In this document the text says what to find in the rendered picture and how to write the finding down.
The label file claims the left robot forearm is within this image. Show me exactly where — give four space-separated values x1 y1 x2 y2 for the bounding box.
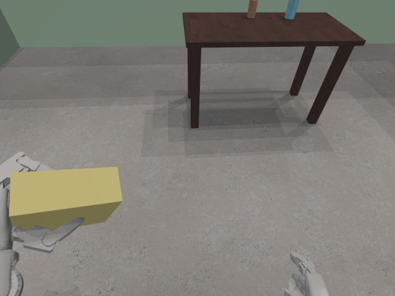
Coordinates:
0 250 23 296

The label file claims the table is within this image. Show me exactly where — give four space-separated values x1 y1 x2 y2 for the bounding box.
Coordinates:
183 12 366 128

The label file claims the robot right hand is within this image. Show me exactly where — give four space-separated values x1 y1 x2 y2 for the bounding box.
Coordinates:
284 252 330 296

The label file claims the sponge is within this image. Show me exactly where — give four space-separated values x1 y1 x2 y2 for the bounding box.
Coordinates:
9 166 123 231

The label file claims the robot left hand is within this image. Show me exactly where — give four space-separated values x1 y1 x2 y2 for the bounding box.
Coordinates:
0 152 85 253

